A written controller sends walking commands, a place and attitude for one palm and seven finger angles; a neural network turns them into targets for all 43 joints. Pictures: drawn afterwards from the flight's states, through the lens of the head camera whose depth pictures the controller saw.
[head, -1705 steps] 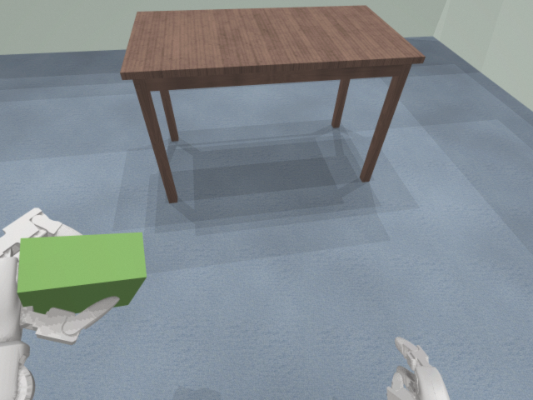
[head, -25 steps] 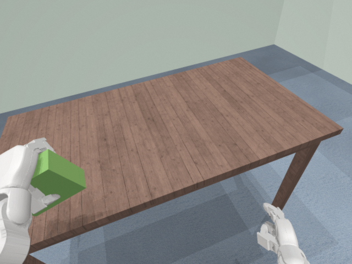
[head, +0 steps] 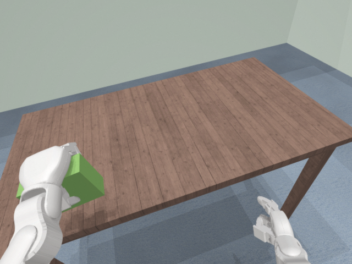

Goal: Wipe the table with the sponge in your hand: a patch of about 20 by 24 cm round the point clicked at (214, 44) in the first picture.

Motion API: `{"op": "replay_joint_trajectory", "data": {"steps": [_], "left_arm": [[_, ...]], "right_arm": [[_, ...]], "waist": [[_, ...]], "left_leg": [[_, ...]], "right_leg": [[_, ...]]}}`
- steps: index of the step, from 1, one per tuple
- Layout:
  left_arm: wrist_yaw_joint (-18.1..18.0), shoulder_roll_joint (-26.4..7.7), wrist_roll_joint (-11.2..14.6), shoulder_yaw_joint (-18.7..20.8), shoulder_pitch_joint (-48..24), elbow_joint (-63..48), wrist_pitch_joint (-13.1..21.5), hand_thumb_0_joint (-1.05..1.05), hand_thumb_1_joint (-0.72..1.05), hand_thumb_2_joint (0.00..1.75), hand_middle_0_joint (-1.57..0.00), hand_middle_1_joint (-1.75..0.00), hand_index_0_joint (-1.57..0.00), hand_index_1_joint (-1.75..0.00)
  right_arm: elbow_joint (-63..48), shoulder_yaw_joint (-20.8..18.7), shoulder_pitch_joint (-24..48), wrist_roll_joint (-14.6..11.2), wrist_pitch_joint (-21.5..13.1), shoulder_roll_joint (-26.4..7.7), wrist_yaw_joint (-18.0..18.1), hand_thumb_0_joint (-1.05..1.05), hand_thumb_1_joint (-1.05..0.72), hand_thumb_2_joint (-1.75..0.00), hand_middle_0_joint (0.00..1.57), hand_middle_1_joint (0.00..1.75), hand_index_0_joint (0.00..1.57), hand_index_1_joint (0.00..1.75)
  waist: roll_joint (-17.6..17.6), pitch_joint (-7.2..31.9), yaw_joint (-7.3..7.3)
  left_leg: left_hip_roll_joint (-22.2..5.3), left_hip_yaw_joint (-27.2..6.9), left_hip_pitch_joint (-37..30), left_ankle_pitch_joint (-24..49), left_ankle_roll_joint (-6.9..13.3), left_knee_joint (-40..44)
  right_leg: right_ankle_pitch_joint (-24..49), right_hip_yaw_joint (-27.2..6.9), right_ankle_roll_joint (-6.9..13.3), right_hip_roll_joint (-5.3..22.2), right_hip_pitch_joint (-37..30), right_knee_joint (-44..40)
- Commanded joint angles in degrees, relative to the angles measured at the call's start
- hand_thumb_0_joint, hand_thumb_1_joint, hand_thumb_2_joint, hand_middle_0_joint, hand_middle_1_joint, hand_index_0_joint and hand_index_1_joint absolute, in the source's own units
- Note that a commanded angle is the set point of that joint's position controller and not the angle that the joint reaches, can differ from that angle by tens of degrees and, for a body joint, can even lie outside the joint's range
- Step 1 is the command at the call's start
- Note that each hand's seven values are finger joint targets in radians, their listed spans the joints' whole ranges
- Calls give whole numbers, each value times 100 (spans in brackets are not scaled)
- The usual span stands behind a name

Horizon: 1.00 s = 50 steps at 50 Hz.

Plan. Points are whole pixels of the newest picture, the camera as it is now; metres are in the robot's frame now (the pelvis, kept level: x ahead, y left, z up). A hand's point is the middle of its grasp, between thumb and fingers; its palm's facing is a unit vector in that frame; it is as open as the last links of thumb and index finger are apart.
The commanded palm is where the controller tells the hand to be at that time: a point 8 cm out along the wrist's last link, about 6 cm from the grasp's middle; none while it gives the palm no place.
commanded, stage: turn the palm down, sponge in hand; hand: left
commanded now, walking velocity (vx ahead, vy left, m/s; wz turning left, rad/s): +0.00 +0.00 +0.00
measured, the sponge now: (69, 189) +0.22 +0.29 +0.07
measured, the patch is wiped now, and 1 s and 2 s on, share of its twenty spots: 0.00 0.00 0.00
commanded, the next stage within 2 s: move the sponge above the wiping area in 0.30 s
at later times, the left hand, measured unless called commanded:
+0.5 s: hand (81, 174) +0.25 +0.26 +0.11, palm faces +0.02 -0.09 -1.00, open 9.5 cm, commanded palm +0.21 +0.26 +0.18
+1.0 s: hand (65, 175) +0.24 +0.30 +0.10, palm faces +0.01 -0.05 -1.00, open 9.5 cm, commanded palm +0.22 +0.30 +0.17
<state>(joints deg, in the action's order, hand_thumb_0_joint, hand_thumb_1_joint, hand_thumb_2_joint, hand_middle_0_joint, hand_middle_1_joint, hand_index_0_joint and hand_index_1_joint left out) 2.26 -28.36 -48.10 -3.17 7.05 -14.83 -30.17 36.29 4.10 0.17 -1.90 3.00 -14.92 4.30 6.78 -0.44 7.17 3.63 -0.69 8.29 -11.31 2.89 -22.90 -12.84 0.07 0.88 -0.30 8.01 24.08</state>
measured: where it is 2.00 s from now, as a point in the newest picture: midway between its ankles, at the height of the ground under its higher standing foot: outside the picture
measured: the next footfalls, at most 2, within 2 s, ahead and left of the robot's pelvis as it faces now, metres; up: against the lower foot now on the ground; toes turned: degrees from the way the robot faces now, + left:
none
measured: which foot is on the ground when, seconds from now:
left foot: down 0.00-1.00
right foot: down 0.00-1.00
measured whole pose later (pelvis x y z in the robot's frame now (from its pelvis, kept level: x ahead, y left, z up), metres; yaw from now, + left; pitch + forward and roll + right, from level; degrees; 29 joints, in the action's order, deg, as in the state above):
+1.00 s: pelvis +0.01 -0.03 +0.00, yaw +0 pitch -3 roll +0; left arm 0.4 -33.8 -48.0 3.9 5.7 -1.3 -17.3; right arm 38.5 1.6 -4.1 -2.3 1.6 -16.0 5.8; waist 5.5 -0.5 5.7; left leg 1.1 -1.9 8.8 -13.5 0.4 -24.9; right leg -14.4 1.1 3.5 -2.9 8.0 24.9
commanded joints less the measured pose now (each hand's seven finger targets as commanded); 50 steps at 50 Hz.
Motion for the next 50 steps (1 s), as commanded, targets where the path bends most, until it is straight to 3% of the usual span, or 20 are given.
{"op": "replay_joint_trajectory", "data": {"steps": [1, 5, 6, 10, 11, 15, 16, 20, 21, 22, 23, 25, 26, 30, 32, 36, 39, 41, 45, 50], "left_arm": [[-227, -1624, -577, 907, -1632, -1503, 322, 0, 10, 130, -120, -160, -120, -160], [-449, -2135, -591, 1516, -1530, -1394, 498, 0, 10, 130, -120, -160, -120, -160], [-471, -1527, -456, 1062, -1454, -1375, 520, 0, 10, 130, -120, -160, -120, -160], [-486, -1578, -278, 1168, -1253, -1111, 290, 0, 10, 130, -120, -160, -120, -160], [-428, -1114, -219, 726, -1220, -1073, 204, 0, 10, 130, -120, -160, -120, -160], [-219, -1441, -252, 871, -1215, -1097, 5, 0, 10, 130, -120, -160, -120, -160], [-168, -1128, -201, 582, -1108, -1068, 6, 0, 10, 130, -120, -160, -120, -160], [-155, -1928, -448, 1183, -1283, -1295, 114, 0, 10, 130, -120, -160, -120, -160], [-173, -1671, -442, 1000, -1311, -1246, 187, 0, 10, 130, -120, -160, -120, -160], [-221, -2022, -486, 1350, -1232, -995, 259, 0, 10, 130, -120, -160, -120, -160], [-233, -1844, -419, 1233, -1205, -875, 328, 0, 10, 130, -120, -160, -120, -160], [-357, -2439, -491, 1767, -1419, -816, 388, 0, 10, 130, -120, -160, -120, -160], [-364, -1844, -367, 1311, -1358, -789, 429, 0, 10, 130, -120, -160, -120, -160], [-338, -2099, -228, 1487, -1437, -328, 488, 0, 10, 130, -120, -160, -120, -160], [-242, -1787, -160, 1178, -1347, -322, 543, 0, 10, 130, -120, -160, -120, -160], [-120, -1844, -178, 1176, -1341, -292, 694, 0, 10, 130, -120, -160, -120, -160], [-147, -2360, -230, 1674, -1264, -131, 939, 0, 10, 130, -120, -160, -120, -160], [-241, -2199, -203, 1581, -1506, -99, 1116, 0, 10, 130, -120, -160, -120, -160], [-445, -2584, -157, 2062, -1462, 39, 1363, 0, 10, 130, -120, -160, -120, -160], [-485, -2248, -103, 1718, -1734, 412, 1327, 0, 10, 130, -120, -160, -120, -160]], "right_arm": [[-1079, -161, 1390, 56, -294, -468, 13, 0, -90, -90, 20, 30, 20, 30], [-945, -194, 1383, 90, -289, -505, -46, 0, -90, -90, 20, 30, 20, 30], [-989, -197, 1304, 58, -322, -389, -58, 0, -90, -90, 20, 30, 20, 30], [-918, -224, 1447, 5, -307, -501, -115, 0, -90, -90, 20, 30, 20, 30], [-948, -246, 1356, -23, -302, -478, -122, 0, -90, -90, 20, 30, 20, 30], [-988, -229, 1509, -49, -251, -560, -83, 0, -90, -90, 20, 30, 20, 30], [-1054, -234, 1357, -52, -256, -513, -71, 0, -90, -90, 20, 30, 20, 30], [-1044, -222, 1481, 2, -206, -571, -44, 0, -90, -90, 20, 30, 20, 30], [-1085, -221, 1305, 6, -221, -512, -27, 0, -90, -90, 20, 30, 20, 30], [-991, -248, 1185, 14, -212, -555, -14, 0, -90, -90, 20, 30, 20, 30], [-993, -247, 1132, 17, -195, -549, -6, 0, -90, -90, 20, 30, 20, 30], [-897, -237, 1281, 18, -208, -612, 19, 0, -90, -90, 20, 30, 20, 30], [-975, -251, 1175, -6, -234, -502, 23, 0, -90, -90, 20, 30, 20, 30], [-853, -280, 1185, -71, -293, -600, 49, 0, -90, -90, 20, 30, 20, 30], [-904, -319, 1033, -75, -333, -581, 68, 0, -90, -90, 20, 30, 20, 30], [-924, -310, 1021, -43, -395, -598, 113, 0, -90, -90, 20, 30, 20, 30], [-866, -351, 830, -12, -367, -671, 134, 0, -90, -90, 20, 30, 20, 30], [-860, -335, 866, -22, -421, -606, 167, 0, -90, -90, 20, 30, 20, 30], [-788, -370, 909, -34, -461, -623, 180, 0, -90, -90, 20, 30, 20, 30], [-741, -390, 882, -93, -487, -620, 175, 0, -90, -90, 20, 30, 20, 30]], "waist": [[-315, 1403, 14], [-18, 1315, 158], [-97, 1326, 55], [-6, 1022, 88], [-83, 997, -31], [-336, 1003, 4], [-470, 1072, -74], [-538, 1319, 44], [-586, 1444, -19], [-649, 1386, 17], [-654, 1276, -37], [-386, 1225, 85], [-383, 1216, -21], [-209, 886, -67], [-137, 1024, -122], [-419, 1169, -142], [-639, 1219, -77], [-520, 1110, -145], [-305, 1047, -30], [-85, 846, -146]], "left_leg": [[-252, -397, -267, 1234, -32, 301], [-217, -495, -415, 1484, -46, 242], [-218, -382, -427, 1601, -43, 191], [-192, -414, -370, 1583, -97, 212], [-214, -329, -305, 1575, -88, 197], [-171, -340, -321, 1521, -48, 197], [-178, -260, -244, 1513, -26, 166], [-128, -309, -360, 1602, 8, 79], [-121, -236, -316, 1663, 24, 38], [-106, -252, -310, 1692, 15, 9], [-106, -240, -242, 1614, 10, 50], [-60, -287, -310, 1523, -6, -2], [-68, -197, -245, 1532, 14, -19], [-52, -239, -234, 1239, -4, 4], [-52, -206, -216, 1298, 20, -17], [-46, -187, -212, 1347, 54, -99], [-19, -237, -110, 1282, 53, -95], [-38, -179, -97, 1148, 61, -82], [-14, -235, -159, 1088, 33, -94], [-33, -215, -60, 919, 10, -19]], "right_leg": [[606, -303, 349, -128, -565, -180], [797, -602, 465, -215, -522, -297], [951, -347, 396, -140, -541, -252], [1064, -555, 437, -173, -383, -347], [1125, -327, 366, -103, -387, -315], [1244, -587, 379, -136, -392, -328], [1291, -366, 298, -58, -488, -272], [1441, -709, 346, -102, -593, -237], [1533, -500, 286, -42, -699, -163], [1565, -581, 297, -49, -641, -204], [1578, -545, 278, -35, -670, -234], [1433, -869, 378, -111, -546, -296], [1507, -591, 299, -45, -613, -247], [1142, -765, 328, -105, -306, -411], [1328, -577, 268, -30, -425, -335], [1522, -550, 235, -17, -492, -265], [1492, -603, 215, 3, -539, -271], [1290, -544, 225, -29, -446, -295], [1146, -770, 302, -85, -359, -386], [864, -604, 300, -94, -192, -443]]}}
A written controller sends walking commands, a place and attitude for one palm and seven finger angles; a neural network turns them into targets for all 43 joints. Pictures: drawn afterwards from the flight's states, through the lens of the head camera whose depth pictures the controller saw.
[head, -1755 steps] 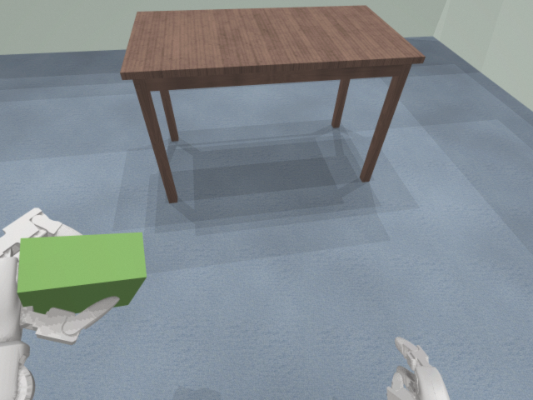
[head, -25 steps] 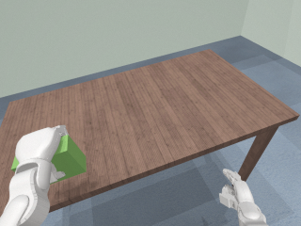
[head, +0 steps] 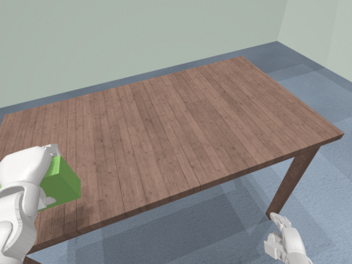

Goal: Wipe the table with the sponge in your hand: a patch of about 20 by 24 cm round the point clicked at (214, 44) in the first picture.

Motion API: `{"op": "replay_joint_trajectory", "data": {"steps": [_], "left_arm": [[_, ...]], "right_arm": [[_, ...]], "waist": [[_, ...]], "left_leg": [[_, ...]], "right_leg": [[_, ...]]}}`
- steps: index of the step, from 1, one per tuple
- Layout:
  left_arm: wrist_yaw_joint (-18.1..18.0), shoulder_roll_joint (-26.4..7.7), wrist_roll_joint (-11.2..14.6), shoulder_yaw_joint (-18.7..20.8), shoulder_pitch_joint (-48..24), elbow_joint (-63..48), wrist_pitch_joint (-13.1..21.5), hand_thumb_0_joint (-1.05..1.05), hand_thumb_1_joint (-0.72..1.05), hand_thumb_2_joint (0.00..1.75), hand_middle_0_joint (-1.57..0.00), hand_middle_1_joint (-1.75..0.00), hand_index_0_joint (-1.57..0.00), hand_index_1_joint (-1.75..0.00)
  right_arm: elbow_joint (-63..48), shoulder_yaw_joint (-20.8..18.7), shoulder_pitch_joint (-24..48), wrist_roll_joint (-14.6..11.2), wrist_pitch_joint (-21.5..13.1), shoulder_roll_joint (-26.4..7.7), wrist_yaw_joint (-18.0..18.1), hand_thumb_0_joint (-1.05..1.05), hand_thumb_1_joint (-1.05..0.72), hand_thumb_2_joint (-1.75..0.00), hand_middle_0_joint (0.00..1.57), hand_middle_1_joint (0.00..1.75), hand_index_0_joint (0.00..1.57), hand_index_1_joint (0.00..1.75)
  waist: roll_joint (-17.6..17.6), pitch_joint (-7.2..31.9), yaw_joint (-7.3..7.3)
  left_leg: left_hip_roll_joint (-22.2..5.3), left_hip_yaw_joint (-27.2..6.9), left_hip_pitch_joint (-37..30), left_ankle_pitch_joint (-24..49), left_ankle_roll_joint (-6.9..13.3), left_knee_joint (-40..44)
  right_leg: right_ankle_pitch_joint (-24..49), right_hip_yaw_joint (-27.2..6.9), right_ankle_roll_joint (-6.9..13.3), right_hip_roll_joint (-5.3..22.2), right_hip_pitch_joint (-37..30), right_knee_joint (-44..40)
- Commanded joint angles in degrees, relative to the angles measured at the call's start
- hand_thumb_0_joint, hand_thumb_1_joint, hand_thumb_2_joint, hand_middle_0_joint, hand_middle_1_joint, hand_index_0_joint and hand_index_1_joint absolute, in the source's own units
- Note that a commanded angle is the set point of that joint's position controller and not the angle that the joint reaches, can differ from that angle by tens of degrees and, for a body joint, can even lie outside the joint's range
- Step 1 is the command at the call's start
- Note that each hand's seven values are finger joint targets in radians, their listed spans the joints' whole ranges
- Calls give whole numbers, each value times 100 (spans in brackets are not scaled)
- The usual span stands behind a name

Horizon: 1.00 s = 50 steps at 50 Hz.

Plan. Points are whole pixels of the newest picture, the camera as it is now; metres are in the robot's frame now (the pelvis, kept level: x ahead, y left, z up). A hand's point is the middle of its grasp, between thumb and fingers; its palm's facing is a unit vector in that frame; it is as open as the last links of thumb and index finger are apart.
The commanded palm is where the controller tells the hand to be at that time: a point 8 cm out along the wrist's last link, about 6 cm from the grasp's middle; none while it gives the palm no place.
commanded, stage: move the sponge above the wiping area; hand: left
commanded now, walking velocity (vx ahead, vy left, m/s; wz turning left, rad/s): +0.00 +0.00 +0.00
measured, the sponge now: (45, 190) +0.23 +0.34 +0.06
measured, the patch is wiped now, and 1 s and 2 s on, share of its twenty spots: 0.00 0.00 0.00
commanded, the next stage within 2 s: lower the sponge onto the table in 1.84 s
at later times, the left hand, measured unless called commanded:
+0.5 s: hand (30, 178) +0.24 +0.38 +0.08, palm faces -0.03 -0.06 -1.00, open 9.5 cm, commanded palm +0.22 +0.36 +0.15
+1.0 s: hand (30, 177) +0.25 +0.39 +0.07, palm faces -0.07 -0.06 -1.00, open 9.5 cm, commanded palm +0.23 +0.38 +0.13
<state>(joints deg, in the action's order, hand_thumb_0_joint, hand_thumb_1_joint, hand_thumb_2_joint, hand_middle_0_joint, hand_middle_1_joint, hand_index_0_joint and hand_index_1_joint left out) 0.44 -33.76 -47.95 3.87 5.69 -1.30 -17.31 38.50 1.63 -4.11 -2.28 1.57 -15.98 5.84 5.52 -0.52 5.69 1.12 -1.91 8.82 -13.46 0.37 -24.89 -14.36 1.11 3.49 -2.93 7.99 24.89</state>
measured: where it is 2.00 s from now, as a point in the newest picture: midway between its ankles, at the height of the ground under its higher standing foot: outside the picture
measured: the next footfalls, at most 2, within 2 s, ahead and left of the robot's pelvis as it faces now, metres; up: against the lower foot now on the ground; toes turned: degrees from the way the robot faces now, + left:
none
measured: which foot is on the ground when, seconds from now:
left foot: down 0.00-1.00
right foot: down 0.00-1.00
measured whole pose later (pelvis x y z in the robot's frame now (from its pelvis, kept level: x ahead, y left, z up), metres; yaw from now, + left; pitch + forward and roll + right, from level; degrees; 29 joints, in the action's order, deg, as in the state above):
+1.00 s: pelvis +0.02 +0.04 +0.00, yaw +1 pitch +1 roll -1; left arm -0.5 -32.8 -50.2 4.8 2.8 7.2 -15.0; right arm 38.7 1.2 -4.9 -2.3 3.8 -15.2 3.5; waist 5.3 0.9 5.2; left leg 3.5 -2.3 11.2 -13.7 3.3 -24.3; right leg -13.6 1.4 0.5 -0.6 8.7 21.5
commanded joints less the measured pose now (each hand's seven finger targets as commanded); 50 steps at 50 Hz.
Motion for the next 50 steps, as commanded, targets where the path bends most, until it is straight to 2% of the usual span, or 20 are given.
{"op": "replay_joint_trajectory", "data": {"steps": [1, 9, 12, 14, 15, 16, 20, 21, 29, 30, 34, 35, 39, 40, 41, 44, 45, 47, 49, 50], "left_arm": [[-282, -1642, -170, 903, -1694, -785, 13, 0, 10, 130, -120, -160, -120, -160], [-204, -1545, -237, 763, -1702, -864, 266, 0, 10, 130, -120, -160, -120, -160], [-321, -1718, -251, 1055, -1472, -725, 337, 0, 10, 130, -120, -160, -120, -160], [-354, -1660, -319, 955, -1802, -580, 311, 0, 10, 130, -120, -160, -120, -160], [-410, -1942, -331, 1226, -1905, -628, 296, 0, 10, 130, -120, -160, -120, -160], [-428, -1694, -369, 970, -2008, -652, 275, 0, 10, 130, -120, -160, -120, -160], [-417, -1802, -314, 1090, -1843, -394, 165, 0, 10, 130, -120, -160, -120, -160], [-377, -1604, -320, 864, -1934, -325, 130, 0, 10, 130, -120, -160, -120, -160], [-205, -1280, -367, 468, -2052, -588, 409, 0, 10, 130, -120, -160, -120, -160], [-243, -1520, -362, 748, -2016, -650, 453, 0, 10, 130, -120, -160, -120, -160], [-401, -1643, -534, 890, -2155, -424, 531, 0, 10, 130, -120, -160, -120, -160], [-471, -1853, -522, 1117, -2168, -492, 524, 0, 10, 130, -120, -160, -120, -160], [-568, -1627, -526, 955, -2064, -297, 462, 0, 10, 130, -120, -160, -120, -160], [-586, -1816, -498, 1165, -1965, -279, 395, 0, 10, 130, -120, -160, -120, -160], [-553, -1463, -425, 865, -1847, -275, 356, 0, 10, 130, -120, -160, -120, -160], [-410, -1438, -382, 810, -1551, -108, 237, 0, 10, 130, -120, -160, -120, -160], [-375, -1614, -339, 1002, -1462, -153, 218, 0, 10, 130, -120, -160, -120, -160], [-279, -1363, -323, 729, -1384, -291, 265, 0, 10, 130, -120, -160, -120, -160], [-229, -1476, -317, 831, -1243, -287, 371, 0, 10, 130, -120, -160, -120, -160], [-246, -1787, -310, 1140, -1270, -339, 425, 0, 10, 130, -120, -160, -120, -160]], "right_arm": [[-919, -159, 1200, -26, -333, -561, 38, 0, -90, -90, 20, 30, 20, 30], [-942, -201, 1063, -10, -315, -548, 25, 0, -90, -90, 20, 30, 20, 30], [-923, -216, 1001, 12, -326, -537, 21, 0, -90, -90, 20, 30, 20, 30], [-879, -213, 1008, -13, -259, -546, 14, 0, -90, -90, 20, 30, 20, 30], [-878, -172, 1165, -29, -259, -535, 9, 0, -90, -90, 20, 30, 20, 30], [-912, -166, 1129, -13, -258, -522, 5, 0, -90, -90, 20, 30, 20, 30], [-868, -164, 1169, -43, -195, -539, -27, 0, -90, -90, 20, 30, 20, 30], [-874, -168, 1092, -32, -183, -543, -17, 0, -90, -90, 20, 30, 20, 30], [-897, -221, 886, 2, -202, -534, -59, 0, -90, -90, 20, 30, 20, 30], [-919, -175, 1009, -5, -234, -509, -59, 0, -90, -90, 20, 30, 20, 30], [-810, -237, 815, 24, -141, -557, -70, 0, -90, -90, 20, 30, 20, 30], [-843, -194, 967, 17, -158, -540, -69, 0, -90, -90, 20, 30, 20, 30], [-793, -248, 809, 15, -102, -551, -117, 0, -90, -90, 20, 30, 20, 30], [-809, -214, 948, 6, -111, -553, -129, 0, -90, -90, 20, 30, 20, 30], [-839, -245, 822, 10, -110, -535, -141, 0, -90, -90, 20, 30, 20, 30], [-818, -269, 765, -10, -43, -605, -204, 0, -90, -90, 20, 30, 20, 30], [-837, -226, 915, -29, -48, -605, -216, 0, -90, -90, 20, 30, 20, 30], [-888, -252, 792, -24, -49, -577, -218, 0, -90, -90, 20, 30, 20, 30], [-877, -274, 721, 3, -30, -615, -214, 0, -90, -90, 20, 30, 20, 30], [-865, -231, 872, -16, -42, -615, -201, 0, -90, -90, 20, 30, 20, 30]], "waist": [[19, 1020, -10], [-154, 1208, -31], [-198, 1231, 64], [-172, 1104, 4], [-107, 1020, 73], [71, 1189, 60], [61, 1051, 69], [40, 1121, 15], [124, 1304, -100], [106, 1258, -27], [52, 1365, -12], [133, 1334, 71], [260, 1531, 49], [262, 1460, 111], [258, 1532, 33], [1, 1485, -7], [1, 1414, 36], [-56, 1492, -33], [-114, 1477, -37], [-135, 1406, 2]], "left_leg": [[205, -72, -97, 1175, 273, 152], [167, -186, -168, 1249, 285, 234], [153, -198, -130, 1255, 275, 260], [133, -211, -81, 1175, 251, 315], [143, -251, -86, 1117, 236, 351], [142, -209, -95, 1179, 236, 338], [136, -255, -91, 1233, 211, 369], [118, -227, -80, 1218, 223, 356], [5, -398, -411, 1582, 205, 330], [-3, -451, -408, 1546, 193, 357], [-26, -467, -339, 1808, 138, 346], [3, -475, -346, 1720, 142, 380], [-35, -479, -375, 2148, 63, 316], [-1, -460, -373, 2089, 75, 318], [-18, -359, -365, 2259, 111, 250], [-27, -395, -300, 2412, 105, 224], [-13, -408, -280, 2311, 115, 237], [-27, -388, -352, 2399, 160, 173], [-29, -405, -335, 2515, 180, 137], [2, -411, -318, 2373, 202, 133]], "right_leg": [[1096, -540, 19, 211, -230, -456], [1112, -407, 13, 194, -238, -435], [1063, -361, 34, 179, -323, -418], [947, -349, 39, 175, -203, -460], [783, -492, 103, 101, -180, -496], [851, -319, 83, 154, -256, -436], [889, -411, 119, 107, -257, -495], [908, -254, 82, 147, -260, -473], [1047, -131, 67, 131, -93, -490], [982, -242, 119, 60, -103, -477], [1082, -106, 96, 115, -140, -438], [1017, -263, 156, 41, -161, -440], [1250, -103, 122, 119, -245, -399], [1247, -257, 175, 58, -259, -408], [1449, -53, 121, 125, -345, -385], [1663, -95, 85, 161, -362, -381], [1587, -200, 122, 100, -362, -383], [1684, -82, 66, 156, -350, -374], [1824, -104, 50, 177, -372, -359], [1784, -247, 103, 96, -362, -354]]}}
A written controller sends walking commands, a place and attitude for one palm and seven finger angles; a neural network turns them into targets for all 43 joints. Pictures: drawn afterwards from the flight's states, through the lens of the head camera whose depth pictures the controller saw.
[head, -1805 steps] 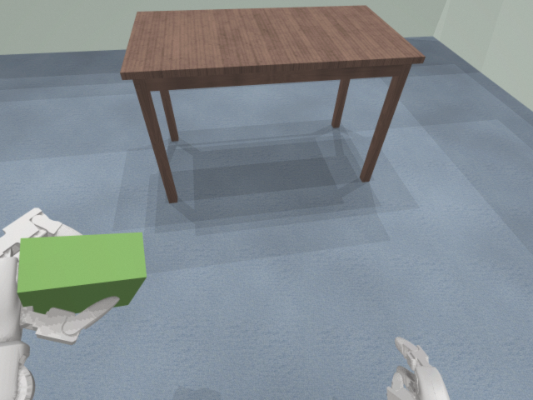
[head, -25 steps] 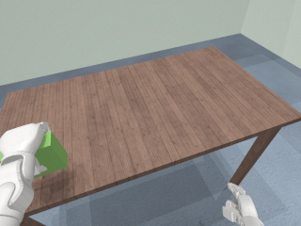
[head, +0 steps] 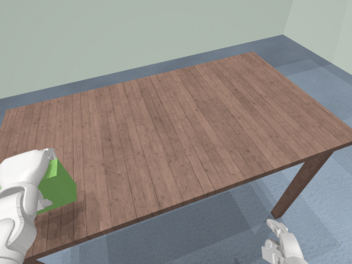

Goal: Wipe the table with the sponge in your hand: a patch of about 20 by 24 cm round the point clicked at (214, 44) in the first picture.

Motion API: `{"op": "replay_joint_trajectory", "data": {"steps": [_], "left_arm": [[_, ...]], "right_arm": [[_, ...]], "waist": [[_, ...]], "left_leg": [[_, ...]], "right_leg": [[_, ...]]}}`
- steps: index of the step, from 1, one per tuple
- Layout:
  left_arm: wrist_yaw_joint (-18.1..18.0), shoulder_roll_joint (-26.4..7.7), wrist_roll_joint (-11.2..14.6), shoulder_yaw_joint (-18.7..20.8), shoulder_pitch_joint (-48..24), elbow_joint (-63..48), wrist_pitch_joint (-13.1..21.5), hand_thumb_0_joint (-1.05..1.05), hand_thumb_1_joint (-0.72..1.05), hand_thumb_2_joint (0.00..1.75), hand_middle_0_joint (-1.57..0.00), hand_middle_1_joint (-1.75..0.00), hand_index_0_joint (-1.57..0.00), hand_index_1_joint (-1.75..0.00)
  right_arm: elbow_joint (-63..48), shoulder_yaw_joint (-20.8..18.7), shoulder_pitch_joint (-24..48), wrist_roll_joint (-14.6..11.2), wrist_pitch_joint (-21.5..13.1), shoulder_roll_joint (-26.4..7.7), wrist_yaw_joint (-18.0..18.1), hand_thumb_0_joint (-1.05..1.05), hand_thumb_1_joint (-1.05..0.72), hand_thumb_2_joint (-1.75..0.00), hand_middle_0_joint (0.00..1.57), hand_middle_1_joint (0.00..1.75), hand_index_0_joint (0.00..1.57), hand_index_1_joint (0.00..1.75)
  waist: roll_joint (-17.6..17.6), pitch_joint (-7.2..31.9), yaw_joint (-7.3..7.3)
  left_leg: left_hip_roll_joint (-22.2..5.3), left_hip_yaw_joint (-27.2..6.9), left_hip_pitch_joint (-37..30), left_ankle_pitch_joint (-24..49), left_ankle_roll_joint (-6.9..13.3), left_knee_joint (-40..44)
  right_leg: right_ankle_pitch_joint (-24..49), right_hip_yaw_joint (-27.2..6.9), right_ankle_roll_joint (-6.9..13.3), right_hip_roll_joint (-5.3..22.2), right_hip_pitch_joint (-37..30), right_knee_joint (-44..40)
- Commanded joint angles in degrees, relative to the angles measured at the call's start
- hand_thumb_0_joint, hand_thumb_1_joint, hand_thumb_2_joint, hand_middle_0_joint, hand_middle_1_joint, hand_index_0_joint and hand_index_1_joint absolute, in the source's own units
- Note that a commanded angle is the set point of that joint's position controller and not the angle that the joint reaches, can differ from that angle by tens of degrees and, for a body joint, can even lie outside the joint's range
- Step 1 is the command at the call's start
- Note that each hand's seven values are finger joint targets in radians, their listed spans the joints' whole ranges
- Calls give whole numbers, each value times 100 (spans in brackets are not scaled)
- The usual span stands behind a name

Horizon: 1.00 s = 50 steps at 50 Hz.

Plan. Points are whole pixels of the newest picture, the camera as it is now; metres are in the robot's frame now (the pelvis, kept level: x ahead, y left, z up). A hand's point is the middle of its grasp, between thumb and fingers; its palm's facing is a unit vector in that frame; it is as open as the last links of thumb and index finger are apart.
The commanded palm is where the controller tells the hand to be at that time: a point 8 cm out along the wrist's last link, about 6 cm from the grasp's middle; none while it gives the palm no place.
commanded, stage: move the sponge above the wiping area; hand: left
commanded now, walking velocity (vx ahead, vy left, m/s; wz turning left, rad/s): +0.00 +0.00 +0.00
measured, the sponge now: (42, 193) +0.23 +0.36 +0.03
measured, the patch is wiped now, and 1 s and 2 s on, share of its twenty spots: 0.00 0.00 0.00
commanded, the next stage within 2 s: lower the sponge onto the table in 0.84 s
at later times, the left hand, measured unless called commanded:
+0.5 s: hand (41, 184) +0.24 +0.35 +0.06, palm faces -0.11 -0.05 -0.99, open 9.5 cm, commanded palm +0.22 +0.35 +0.13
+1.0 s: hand (34, 192) +0.22 +0.36 +0.05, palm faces -0.12 -0.06 -0.99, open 9.5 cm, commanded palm +0.21 +0.36 +0.13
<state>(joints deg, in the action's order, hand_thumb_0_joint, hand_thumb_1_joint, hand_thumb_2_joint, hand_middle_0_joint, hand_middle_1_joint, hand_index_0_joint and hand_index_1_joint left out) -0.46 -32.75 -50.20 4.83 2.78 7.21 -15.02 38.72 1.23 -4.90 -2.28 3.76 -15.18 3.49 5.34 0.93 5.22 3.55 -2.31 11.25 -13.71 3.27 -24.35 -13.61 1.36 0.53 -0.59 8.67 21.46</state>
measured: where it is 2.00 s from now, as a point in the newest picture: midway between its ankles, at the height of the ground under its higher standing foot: outside the picture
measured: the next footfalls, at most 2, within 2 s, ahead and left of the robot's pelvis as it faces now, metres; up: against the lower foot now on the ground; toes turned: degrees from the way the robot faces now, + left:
none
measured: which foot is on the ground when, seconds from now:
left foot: down 0.00-1.00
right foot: down 0.00-1.00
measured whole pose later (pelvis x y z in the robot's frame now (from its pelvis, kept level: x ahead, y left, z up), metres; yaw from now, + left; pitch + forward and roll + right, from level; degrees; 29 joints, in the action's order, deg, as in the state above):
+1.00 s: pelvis -0.01 -0.01 +0.00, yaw +0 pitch +1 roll -1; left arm -0.9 -35.2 -50.3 8.5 2.4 14.8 -4.7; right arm 39.4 -0.3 -6.8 -2.7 2.5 -16.0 5.2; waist 4.7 0.8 5.0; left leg 2.6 -2.9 13.8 -14.8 2.6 -28.1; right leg -14.2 1.9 1.4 -1.7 10.8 24.2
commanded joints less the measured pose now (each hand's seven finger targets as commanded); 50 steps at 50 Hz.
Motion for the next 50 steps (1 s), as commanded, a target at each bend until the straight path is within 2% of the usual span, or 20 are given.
{"op": "replay_joint_trajectory", "data": {"steps": [1, 4, 5, 6, 9, 10, 16, 19, 20, 21, 25, 28, 30, 31, 35, 39, 43, 45, 46, 50], "left_arm": [[-144, -1677, -140, 792, -1248, -1215, 255, 0, 10, 130, -120, -160, -120, -160], [-271, -1836, -197, 960, -1363, -1222, 523, 0, 10, 130, -120, -160, -120, -160], [-349, -2162, -212, 1275, -1458, -1328, 584, 0, 10, 130, -120, -160, -120, -160], [-394, -1985, -277, 1077, -1689, -1353, 646, 0, 10, 130, -120, -160, -120, -160], [-546, -2076, -274, 1276, -1472, -895, 710, 0, 10, 130, -120, -160, -120, -160], [-582, -2352, -240, 1530, -1530, -822, 700, 0, 10, 130, -120, -160, -120, -160], [-455, -1886, -138, 951, -1720, -591, 571, 0, 10, 130, -120, -160, -120, -160], [-298, -1766, -88, 788, -1549, -314, 548, 0, 10, 130, -120, -160, -120, -160], [-283, -2032, -57, 1080, -1565, -310, 565, 0, 10, 130, -120, -160, -120, -160], [-238, -1802, -72, 839, -1551, -286, 572, 0, 10, 130, -120, -160, -120, -160], [-297, -2360, -151, 1362, -1654, -480, 782, 0, 10, 130, -120, -160, -120, -160], [-450, -2149, -216, 1254, -1512, -651, 895, 0, 10, 130, -120, -160, -120, -160], [-564, -2659, -221, 1733, -1635, -584, 886, 0, 10, 130, -120, -160, -120, -160], [-586, -2271, -176, 1417, -1632, -522, 846, 0, 10, 130, -120, -160, -120, -160], [-597, -2399, -107, 1513, -1698, -344, 718, 0, 10, 130, -120, -160, -120, -160], [-372, -2149, -42, 1171, -1493, 10, 608, 0, 10, 130, -120, -160, -120, -160], [-205, -2097, -35, 1077, -1478, -263, 815, 0, 10, 130, -120, -160, -120, -160], [-225, -2321, -35, 1315, -1499, -500, 989, 0, 10, 130, -120, -160, -120, -160], [-248, -2087, -39, 1107, -1530, -525, 1060, 0, 10, 130, -120, -160, -120, -160], [-480, -2747, -160, 1776, -1809, -500, 1235, 0, 10, 130, -120, -160, -120, -160]], "right_arm": [[-889, -191, 858, 0, -254, -670, 59, 0, -90, -90, 20, 30, 20, 30], [-835, -252, 733, 13, -266, -680, 92, 0, -90, -90, 20, 30, 20, 30], [-842, -216, 885, -1, -306, -676, 108, 0, -90, -90, 20, 30, 20, 30], [-820, -236, 768, 23, -316, -653, 139, 0, -90, -90, 20, 30, 20, 30], [-709, -318, 634, 17, -301, -698, 147, 0, -90, -90, 20, 30, 20, 30], [-687, -273, 797, -15, -306, -699, 159, 0, -90, -90, 20, 30, 20, 30], [-713, -282, 776, -54, -326, -701, 169, 0, -90, -90, 20, 30, 20, 30], [-724, -306, 691, -62, -302, -740, 152, 0, -90, -90, 20, 30, 20, 30], [-735, -264, 822, -98, -313, -726, 156, 0, -90, -90, 20, 30, 20, 30], [-759, -276, 717, -63, -303, -733, 159, 0, -90, -90, 20, 30, 20, 30], [-808, -259, 816, -62, -303, -737, 153, 0, -90, -90, 20, 30, 20, 30], [-818, -313, 678, -27, -317, -691, 140, 0, -90, -90, 20, 30, 20, 30], [-769, -283, 798, -53, -308, -722, 153, 0, -90, -90, 20, 30, 20, 30], [-774, -318, 687, -47, -305, -682, 162, 0, -90, -90, 20, 30, 20, 30], [-738, -297, 811, -109, -324, -718, 162, 0, -90, -90, 20, 30, 20, 30], [-703, -340, 624, -108, -290, -796, 168, 0, -90, -90, 20, 30, 20, 30], [-758, -336, 611, -89, -329, -777, 166, 0, -90, -90, 20, 30, 20, 30], [-811, -293, 755, -87, -379, -725, 181, 0, -90, -90, 20, 30, 20, 30], [-805, -328, 611, -54, -396, -716, 196, 0, -90, -90, 20, 30, 20, 30], [-735, -312, 668, -48, -395, -730, 228, 0, -90, -90, 20, 30, 20, 30]], "waist": [[-122, 1247, -24], [50, 1213, -20], [182, 1168, 47], [248, 1356, -11], [142, 1330, 7], [201, 1196, 43], [336, 1297, -50], [-21, 1200, -109], [-140, 1120, -62], [-200, 1197, -87], [-174, 1205, 51], [140, 1352, 41], [174, 1181, 110], [215, 1158, 30], [119, 1076, 38], [-159, 1126, -77], [-122, 1223, -98], [-12, 1165, -45], [94, 1191, -97], [87, 1047, 12]], "left_leg": [[-234, -347, -535, 2334, -76, 56], [-264, -407, -572, 2311, -88, 70], [-225, -393, -598, 2203, -78, 64], [-212, -338, -634, 2267, -70, 3], [-207, -301, -505, 2147, -75, -5], [-164, -269, -454, 1974, -65, 3], [-152, -229, -440, 1820, -40, -6], [-147, -217, -300, 1708, -3, -4], [-131, -231, -260, 1618, 2, 8], [-118, -193, -219, 1598, 21, -7], [-101, -251, -200, 1625, 20, 10], [-131, -219, -285, 1758, 8, -31], [-91, -258, -199, 1590, 0, -22], [-114, -176, -136, 1554, 20, -23], [-105, -207, -116, 1355, -9, 26], [-115, -157, -30, 1383, 34, -39], [-118, -182, -151, 1485, 62, -108], [-116, -237, -225, 1472, 60, -109], [-131, -196, -238, 1465, 77, -140], [-138, -274, -182, 1412, 29, -77]], "right_leg": [[1659, -111, 361, -107, -349, -9], [1494, -138, 353, -88, -228, -24], [1440, -304, 429, -171, -215, -27], [1509, -143, 400, -129, -237, 13], [1496, -188, 386, -92, -245, 2], [1447, -348, 443, -161, -218, -20], [1331, -135, 396, -97, -187, -21], [1408, -157, 344, -58, -217, -40], [1353, -289, 384, -121, -219, -38], [1401, -154, 348, -81, -269, -16], [1409, -347, 393, -109, -304, 30], [1426, -216, 370, -63, -318, 63], [1273, -423, 431, -127, -257, 19], [1260, -226, 389, -93, -266, 49], [1043, -348, 403, -122, -192, -17], [1320, -252, 332, -39, -274, 7], [1430, -240, 329, -45, -230, 29], [1321, -363, 368, -106, -155, 17], [1294, -232, 343, -77, -123, 28], [1064, -342, 402, -135, -1, 1]]}}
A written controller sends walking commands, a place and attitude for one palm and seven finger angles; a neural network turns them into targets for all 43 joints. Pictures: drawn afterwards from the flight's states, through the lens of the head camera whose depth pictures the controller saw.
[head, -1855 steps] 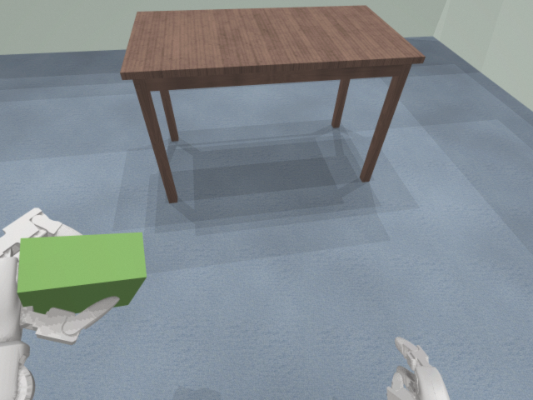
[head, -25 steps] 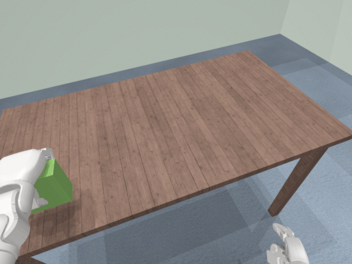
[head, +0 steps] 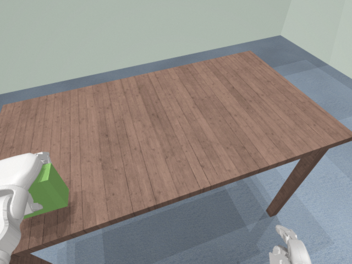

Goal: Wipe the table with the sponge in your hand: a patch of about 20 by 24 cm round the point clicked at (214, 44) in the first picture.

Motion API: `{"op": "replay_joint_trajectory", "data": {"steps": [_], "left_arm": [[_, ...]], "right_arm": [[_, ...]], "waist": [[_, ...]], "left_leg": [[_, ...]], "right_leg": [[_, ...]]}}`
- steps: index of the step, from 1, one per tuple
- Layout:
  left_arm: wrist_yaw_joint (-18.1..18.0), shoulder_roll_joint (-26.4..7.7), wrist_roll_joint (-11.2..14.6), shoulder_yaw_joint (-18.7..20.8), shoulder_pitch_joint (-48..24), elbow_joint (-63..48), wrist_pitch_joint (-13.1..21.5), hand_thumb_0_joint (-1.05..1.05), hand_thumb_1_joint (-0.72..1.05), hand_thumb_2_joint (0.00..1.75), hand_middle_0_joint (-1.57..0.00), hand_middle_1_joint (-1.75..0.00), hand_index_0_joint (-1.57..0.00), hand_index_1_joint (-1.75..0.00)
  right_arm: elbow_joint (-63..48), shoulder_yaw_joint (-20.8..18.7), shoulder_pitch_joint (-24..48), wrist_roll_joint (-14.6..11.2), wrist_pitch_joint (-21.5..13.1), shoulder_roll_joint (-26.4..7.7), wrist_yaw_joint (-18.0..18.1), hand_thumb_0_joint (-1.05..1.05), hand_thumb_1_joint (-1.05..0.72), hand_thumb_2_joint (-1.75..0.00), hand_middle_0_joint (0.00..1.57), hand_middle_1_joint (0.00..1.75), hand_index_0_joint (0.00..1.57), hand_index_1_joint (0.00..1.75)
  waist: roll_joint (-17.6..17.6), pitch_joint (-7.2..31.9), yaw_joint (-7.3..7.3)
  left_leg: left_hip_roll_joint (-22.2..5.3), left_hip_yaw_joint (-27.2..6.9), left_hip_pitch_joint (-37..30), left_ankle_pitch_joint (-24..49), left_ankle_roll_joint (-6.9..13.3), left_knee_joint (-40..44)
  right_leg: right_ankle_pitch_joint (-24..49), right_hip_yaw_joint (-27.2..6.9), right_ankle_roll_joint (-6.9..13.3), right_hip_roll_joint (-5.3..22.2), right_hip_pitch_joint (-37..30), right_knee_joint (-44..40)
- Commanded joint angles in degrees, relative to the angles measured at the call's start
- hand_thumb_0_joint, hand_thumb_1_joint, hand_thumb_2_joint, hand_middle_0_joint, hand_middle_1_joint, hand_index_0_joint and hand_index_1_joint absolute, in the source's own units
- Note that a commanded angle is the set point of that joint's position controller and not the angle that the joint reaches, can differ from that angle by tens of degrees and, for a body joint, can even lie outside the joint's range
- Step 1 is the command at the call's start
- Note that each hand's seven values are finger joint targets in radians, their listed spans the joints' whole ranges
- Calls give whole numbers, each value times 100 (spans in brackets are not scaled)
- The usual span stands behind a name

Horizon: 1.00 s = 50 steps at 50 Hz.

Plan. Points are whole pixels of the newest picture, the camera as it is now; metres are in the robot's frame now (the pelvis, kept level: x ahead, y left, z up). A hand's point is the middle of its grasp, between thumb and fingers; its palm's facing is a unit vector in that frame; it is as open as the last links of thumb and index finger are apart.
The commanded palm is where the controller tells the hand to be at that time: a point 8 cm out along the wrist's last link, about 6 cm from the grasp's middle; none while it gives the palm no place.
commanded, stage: lower the sponge onto the table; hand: left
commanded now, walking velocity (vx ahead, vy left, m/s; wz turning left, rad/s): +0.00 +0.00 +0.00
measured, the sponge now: (33, 197) +0.22 +0.38 +0.02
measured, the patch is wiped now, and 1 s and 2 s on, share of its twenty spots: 0.00 0.00 0.05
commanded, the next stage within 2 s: wipe forward along the first lane in 0.96 s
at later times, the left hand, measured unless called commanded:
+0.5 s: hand (38, 185) +0.24 +0.36 +0.05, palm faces -0.10 -0.06 -0.99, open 9.5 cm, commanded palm +0.22 +0.36 +0.12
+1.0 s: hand (47, 186) +0.24 +0.34 +0.04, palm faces -0.06 -0.02 -1.00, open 9.5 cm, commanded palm +0.22 +0.35 +0.10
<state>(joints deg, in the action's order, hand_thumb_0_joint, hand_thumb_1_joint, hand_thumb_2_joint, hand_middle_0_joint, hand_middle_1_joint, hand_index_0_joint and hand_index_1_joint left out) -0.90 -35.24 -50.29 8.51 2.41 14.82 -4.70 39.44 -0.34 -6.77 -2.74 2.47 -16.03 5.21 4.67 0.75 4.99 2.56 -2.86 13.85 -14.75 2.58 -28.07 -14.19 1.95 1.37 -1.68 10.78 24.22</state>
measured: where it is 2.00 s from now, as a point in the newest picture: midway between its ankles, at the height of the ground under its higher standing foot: outside the picture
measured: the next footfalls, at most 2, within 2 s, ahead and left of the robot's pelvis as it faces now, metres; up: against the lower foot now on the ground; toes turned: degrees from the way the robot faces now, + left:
none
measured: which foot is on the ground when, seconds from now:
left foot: down 0.00-1.00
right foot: down 0.00-1.00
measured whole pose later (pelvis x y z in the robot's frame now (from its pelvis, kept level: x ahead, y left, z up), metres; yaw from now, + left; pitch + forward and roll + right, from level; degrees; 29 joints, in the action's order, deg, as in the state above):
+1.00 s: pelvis +0.01 -0.01 +0.00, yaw -1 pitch +2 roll -1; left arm -8.2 -31.2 -53.9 6.2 4.2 13.9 -5.5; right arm 39.9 -0.6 -6.1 -2.2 3.5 -14.8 3.6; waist 4.0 1.9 5.3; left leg 2.1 -2.4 14.3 -15.2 2.0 -28.0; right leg -14.7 1.3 1.9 -2.2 11.8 24.9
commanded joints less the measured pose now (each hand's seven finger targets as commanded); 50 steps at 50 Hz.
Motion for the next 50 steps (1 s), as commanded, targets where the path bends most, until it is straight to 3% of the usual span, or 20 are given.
{"op": "replay_joint_trajectory", "data": {"steps": [1, 5, 6, 11, 14, 19, 20, 23, 25, 26, 30, 34, 38, 40, 41, 43, 45, 46, 47, 50], "left_arm": [[-497, -2240, -152, 1198, -1781, -1262, 203, 0, 10, 130, -120, -160, -120, -160], [-676, -2202, -211, 1238, -1769, -1441, 93, 0, 10, 130, -120, -160, -120, -160], [-670, -1953, -183, 1007, -1717, -1376, 7, 0, 10, 130, -120, -160, -120, -160], [-419, -1543, 4, 597, -1460, -953, -409, 0, 10, 130, -120, -160, -120, -160], [-252, -1564, -21, 516, -1384, -868, -493, 0, 10, 130, -120, -160, -120, -160], [-297, -1534, -202, 516, -1428, -1497, -156, 0, 10, 130, -120, -160, -120, -160], [-369, -1853, -212, 849, -1425, -1660, -81, 0, 10, 130, -120, -160, -120, -160], [-599, -1680, -347, 768, -1515, -1678, 16, 0, 10, 130, -120, -160, -120, -160], [-753, -1958, -381, 1051, -1682, -1716, -34, 0, 10, 130, -120, -160, -120, -160], [-805, -1654, -360, 826, -1620, -1664, -88, 0, 10, 130, -120, -160, -120, -160], [-867, -1565, -253, 817, -1336, -1412, -384, 0, 10, 130, -120, -160, -120, -160], [-637, -966, -202, 95, -1288, -1113, -632, 0, 10, 130, -120, -160, -120, -160], [-486, -970, -285, -48, -1588, -1145, -536, 0, 10, 130, -120, -160, -120, -160], [-559, -1446, -340, 413, -1617, -1382, -352, 0, 10, 130, -120, -160, -120, -160], [-608, -1279, -388, 293, -1553, -1470, -260, 0, 10, 130, -120, -160, -120, -160], [-768, -1584, -520, 623, -1534, -1428, -99, 0, 10, 130, -120, -160, -120, -160], [-959, -2149, -532, 1292, -1226, -1376, -63, 0, 10, 130, -120, -160, -120, -160], [-1012, -1688, -488, 944, -1196, -1312, -87, 0, 10, 130, -120, -160, -120, -160], [-1085, -1885, -470, 1181, -1052, -1181, -124, 0, 10, 130, -120, -160, -120, -160], [-1104, -1731, -286, 1118, -904, -907, -347, 0, 10, 130, -120, -160, -120, -160]], "right_arm": [[-799, -187, 754, 5, -260, -618, 63, 0, -90, -90, 20, 30, 20, 30], [-827, -177, 934, -22, -277, -585, 10, 0, -90, -90, 20, 30, 20, 30], [-827, -205, 842, -3, -273, -591, 13, 0, -90, -90, 20, 30, 20, 30], [-829, -172, 866, -50, -182, -655, -37, 0, -90, -90, 20, 30, 20, 30], [-845, -162, 832, -52, -122, -695, -68, 0, -90, -90, 20, 30, 20, 30], [-935, -175, 803, 26, -184, -618, -92, 0, -90, -90, 20, 30, 20, 30], [-955, -132, 955, 11, -209, -597, -76, 0, -90, -90, 20, 30, 20, 30], [-878, -190, 742, 68, -220, -587, -85, 0, -90, -90, 20, 30, 20, 30], [-853, -153, 923, 45, -207, -584, -81, 0, -90, -90, 20, 30, 20, 30], [-844, -198, 808, 51, -207, -560, -86, 0, -90, -90, 20, 30, 20, 30], [-815, -178, 982, 1, -181, -593, -135, 0, -90, -90, 20, 30, 20, 30], [-803, -210, 878, -29, -135, -651, -156, 0, -90, -90, 20, 30, 20, 30], [-821, -181, 838, -12, -150, -647, -131, 0, -90, -90, 20, 30, 20, 30], [-867, -165, 951, 1, -199, -640, -106, 0, -90, -90, 20, 30, 20, 30], [-879, -189, 842, 35, -220, -598, -101, 0, -90, -90, 20, 30, 20, 30], [-810, -210, 753, 73, -212, -611, -103, 0, -90, -90, 20, 30, 20, 30], [-803, -199, 866, 79, -179, -639, -100, 0, -90, -90, 20, 30, 20, 30], [-788, -224, 788, 71, -161, -565, -106, 0, -90, -90, 20, 30, 20, 30], [-743, -257, 755, 51, -144, -602, -124, 0, -90, -90, 20, 30, 20, 30], [-726, -248, 922, -18, -95, -639, -159, 0, -90, -90, 20, 30, 20, 30]], "waist": [[392, 1165, -5], [685, 1340, 91], [717, 1399, 58], [0, 1140, -33], [-233, 1044, -52], [117, 1346, 9], [285, 1309, 75], [424, 1391, 52], [561, 1266, 124], [544, 1357, 86], [368, 1319, 121], [-15, 1245, -65], [-128, 1210, -128], [20, 1255, -6], [161, 1410, -4], [193, 1491, 43], [337, 1444, 231], [297, 1481, 144], [216, 1434, 186], [126, 1183, 163]], "left_leg": [[-48, -161, -417, 1557, 101, 283], [-84, -260, -572, 1747, -11, 334], [-101, -228, -602, 1778, -2, 309], [-140, -256, -410, 1565, -8, 428], [-152, -301, -341, 1506, -2, 490], [-200, -390, -673, 1894, -14, 408], [-205, -449, -689, 1860, -29, 433], [-244, -488, -741, 2105, -112, 398], [-206, -481, -656, 1903, -139, 446], [-216, -420, -669, 1991, -127, 404], [-184, -406, -551, 1922, -168, 433], [-191, -352, -498, 1775, -96, 414], [-145, -351, -527, 1644, -6, 368], [-125, -369, -567, 1611, 17, 365], [-113, -318, -621, 1753, 31, 310], [-105, -295, -595, 1994, 6, 262], [-53, -298, -451, 2008, -4, 273], [-54, -177, -410, 2016, 25, 212], [-48, -178, -364, 2010, 16, 198], [-1, -139, -158, 1733, 12, 230]], "right_leg": [[1112, -237, 296, 3, -248, -232], [1043, -300, 350, -31, -225, -210], [1095, -197, 333, -1, -238, -200], [1031, -119, 283, 0, -230, -279], [979, -128, 261, 27, -247, -321], [1053, -138, 279, 6, -235, -269], [970, -262, 324, -63, -221, -263], [976, -124, 310, -41, -130, -229], [861, -255, 366, -103, -97, -225], [917, -112, 345, -71, -129, -195], [951, -226, 358, -87, -194, -207], [1008, -111, 282, -19, -127, -262], [1009, -138, 285, -30, -85, -278], [977, -316, 339, -83, -148, -248], [1101, -184, 321, -46, -243, -194], [1329, -233, 336, -39, -299, -146], [1461, -449, 405, -76, -447, -109], [1611, -314, 353, -25, -497, -77], [1680, -388, 362, -25, -485, -77], [1622, -510, 360, -36, -427, -106]]}}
